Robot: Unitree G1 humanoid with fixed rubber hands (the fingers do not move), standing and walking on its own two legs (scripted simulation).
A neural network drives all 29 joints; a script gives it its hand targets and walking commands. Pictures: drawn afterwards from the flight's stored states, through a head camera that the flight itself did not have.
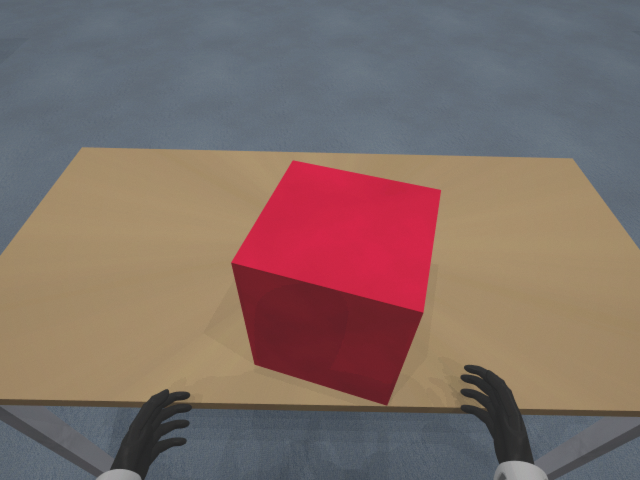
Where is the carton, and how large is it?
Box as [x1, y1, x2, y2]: [231, 160, 440, 405]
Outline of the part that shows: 293,160 231,262 254,363 386,405 423,312 440,190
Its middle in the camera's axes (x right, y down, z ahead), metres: +0.03 +0.07 +0.56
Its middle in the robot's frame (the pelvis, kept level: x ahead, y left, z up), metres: +0.37 +0.02 +0.02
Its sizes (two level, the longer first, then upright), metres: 0.210 0.200 0.250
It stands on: a table, 0.67 m high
